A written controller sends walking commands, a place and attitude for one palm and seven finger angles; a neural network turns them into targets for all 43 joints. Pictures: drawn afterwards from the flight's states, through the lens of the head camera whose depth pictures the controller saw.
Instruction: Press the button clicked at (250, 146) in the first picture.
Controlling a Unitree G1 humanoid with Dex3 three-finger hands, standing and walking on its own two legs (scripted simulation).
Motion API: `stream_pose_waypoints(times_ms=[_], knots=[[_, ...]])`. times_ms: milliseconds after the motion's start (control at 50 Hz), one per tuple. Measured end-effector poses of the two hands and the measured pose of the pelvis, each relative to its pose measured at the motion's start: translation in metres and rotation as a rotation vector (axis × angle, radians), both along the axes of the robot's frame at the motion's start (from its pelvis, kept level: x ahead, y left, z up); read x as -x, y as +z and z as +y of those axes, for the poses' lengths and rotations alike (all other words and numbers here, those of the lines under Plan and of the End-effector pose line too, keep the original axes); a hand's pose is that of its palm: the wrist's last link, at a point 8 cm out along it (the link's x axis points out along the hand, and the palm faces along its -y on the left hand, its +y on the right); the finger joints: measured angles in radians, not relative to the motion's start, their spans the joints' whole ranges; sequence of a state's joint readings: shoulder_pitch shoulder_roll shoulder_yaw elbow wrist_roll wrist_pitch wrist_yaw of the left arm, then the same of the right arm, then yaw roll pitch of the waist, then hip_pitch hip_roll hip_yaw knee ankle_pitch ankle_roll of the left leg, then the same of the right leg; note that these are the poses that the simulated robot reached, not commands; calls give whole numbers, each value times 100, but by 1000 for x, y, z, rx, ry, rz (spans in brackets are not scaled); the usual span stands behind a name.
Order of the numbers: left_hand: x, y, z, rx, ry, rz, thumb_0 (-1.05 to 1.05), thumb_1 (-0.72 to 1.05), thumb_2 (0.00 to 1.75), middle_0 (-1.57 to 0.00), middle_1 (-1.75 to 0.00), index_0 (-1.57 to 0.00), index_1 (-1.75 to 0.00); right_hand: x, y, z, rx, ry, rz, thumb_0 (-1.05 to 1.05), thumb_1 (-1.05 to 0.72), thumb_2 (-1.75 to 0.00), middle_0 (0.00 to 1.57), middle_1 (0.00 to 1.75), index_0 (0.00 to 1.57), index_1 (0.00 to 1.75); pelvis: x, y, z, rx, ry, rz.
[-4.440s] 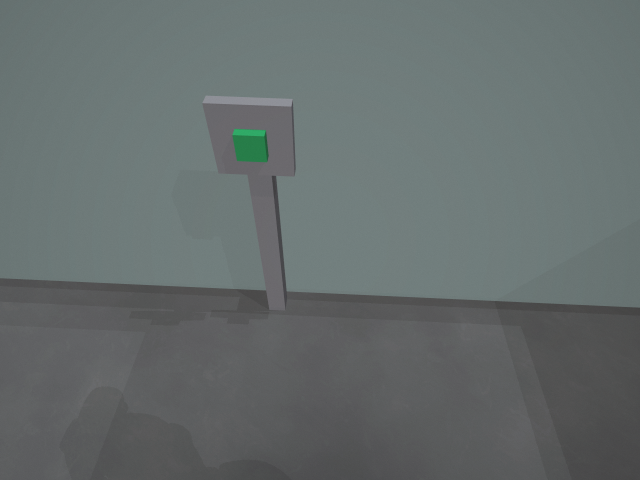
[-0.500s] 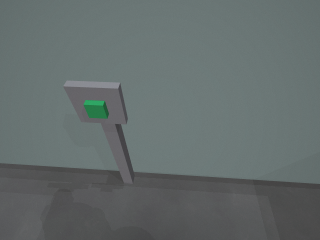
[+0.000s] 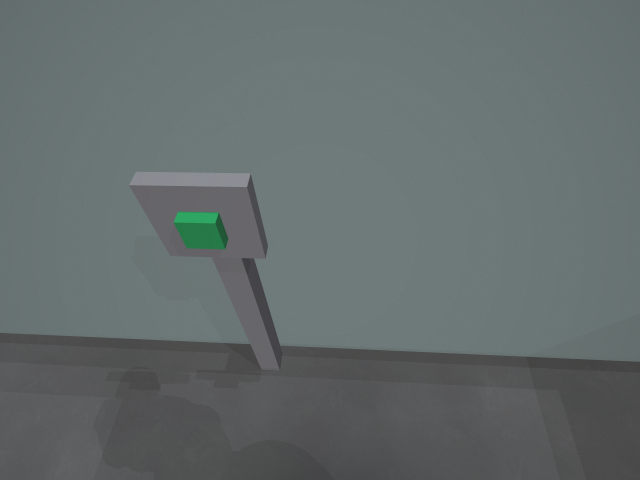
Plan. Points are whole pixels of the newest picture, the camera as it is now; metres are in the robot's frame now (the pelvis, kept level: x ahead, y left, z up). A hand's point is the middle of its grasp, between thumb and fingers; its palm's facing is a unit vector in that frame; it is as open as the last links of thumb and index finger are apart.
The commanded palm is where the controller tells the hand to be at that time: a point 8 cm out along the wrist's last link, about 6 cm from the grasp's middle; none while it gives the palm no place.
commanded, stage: come to a stop and stand still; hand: left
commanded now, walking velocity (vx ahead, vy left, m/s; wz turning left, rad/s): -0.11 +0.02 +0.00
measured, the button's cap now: (202, 229) +0.48 +0.22 -0.01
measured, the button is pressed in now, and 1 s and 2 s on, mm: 0 0 0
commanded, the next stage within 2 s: look again from close up in 1.62 s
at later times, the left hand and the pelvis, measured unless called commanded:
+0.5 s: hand out of the picture +0.01 +0.23 -0.16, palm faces -0.04 -0.97 -0.24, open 7.4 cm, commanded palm none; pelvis -0.02 +0.05 +0.01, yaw -3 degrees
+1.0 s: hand out of the picture +0.03 +0.19 -0.16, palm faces -0.06 -0.98 -0.20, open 7.3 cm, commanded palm none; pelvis +0.02 +0.02 +0.01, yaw -3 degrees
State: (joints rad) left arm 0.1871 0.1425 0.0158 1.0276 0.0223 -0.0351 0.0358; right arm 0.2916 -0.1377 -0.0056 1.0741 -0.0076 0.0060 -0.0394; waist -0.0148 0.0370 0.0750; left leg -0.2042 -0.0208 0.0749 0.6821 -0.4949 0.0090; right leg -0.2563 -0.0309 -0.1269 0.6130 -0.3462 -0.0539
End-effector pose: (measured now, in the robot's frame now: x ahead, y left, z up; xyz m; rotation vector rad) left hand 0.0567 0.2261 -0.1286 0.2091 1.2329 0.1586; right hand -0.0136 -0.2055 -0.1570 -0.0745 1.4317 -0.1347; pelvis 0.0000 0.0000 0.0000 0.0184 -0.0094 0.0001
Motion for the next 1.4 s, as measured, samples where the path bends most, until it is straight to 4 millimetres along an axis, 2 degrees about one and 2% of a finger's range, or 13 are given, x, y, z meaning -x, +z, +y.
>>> stream_pose_waypoints(times_ms=[80,140,220,320,440,580,720,880,1180,1400], knots=[[-1,-2,3,6,5,-12,0,93,90,-20,-30,-20,-30,-10,9,-6,38,5,-10,2,-93,-90,20,30,20,30,3,3,2,3,-1,-8],[4,-11,10,26,6,7,0,94,90,-20,-30,-20,-30,-13,13,-9,70,-3,-47,2,-93,-90,20,30,20,30,5,0,7,9,-14,-21],[14,-12,16,38,6,37,0,94,90,-20,-30,-20,-30,-13,22,-6,88,-3,-76,1,-92,-90,19,30,20,30,7,4,14,14,-38,-22],[32,-12,28,40,-35,61,0,92,90,-20,-30,-20,-30,-20,23,3,90,-5,-151,1,-91,-90,19,30,20,30,14,2,29,30,-38,-20],[46,-2,48,17,-27,84,1,91,90,-20,-30,-20,-30,-14,18,20,67,22,-155,1,-93,-90,19,30,20,30,18,5,45,23,-42,-19],[62,6,57,-6,-19,145,0,91,90,-20,-30,-20,-30,-2,15,29,33,32,-101,1,-93,-90,20,30,20,30,15,8,48,7,-49,-1],[65,6,43,8,-12,194,1,91,90,-20,-30,-20,-30,2,13,29,13,26,-49,1,-91,-90,20,30,20,30,5,10,41,2,-52,9],[45,-1,17,40,-25,190,1,91,90,-20,-30,-20,-30,-6,14,19,18,13,-28,1,-91,-90,20,30,20,30,-9,10,27,0,-54,6],[15,-2,-2,21,-16,162,1,93,90,-20,-30,-20,-30,-28,13,-9,30,10,-9,1,-91,-90,19,30,20,30,-30,9,-1,0,-46,10],[10,-3,-16,23,-1,158,1,92,90,-20,-30,-20,-30,-39,13,-26,41,17,-5,1,-91,-90,19,30,20,30,-36,9,-16,2,-39,9]])
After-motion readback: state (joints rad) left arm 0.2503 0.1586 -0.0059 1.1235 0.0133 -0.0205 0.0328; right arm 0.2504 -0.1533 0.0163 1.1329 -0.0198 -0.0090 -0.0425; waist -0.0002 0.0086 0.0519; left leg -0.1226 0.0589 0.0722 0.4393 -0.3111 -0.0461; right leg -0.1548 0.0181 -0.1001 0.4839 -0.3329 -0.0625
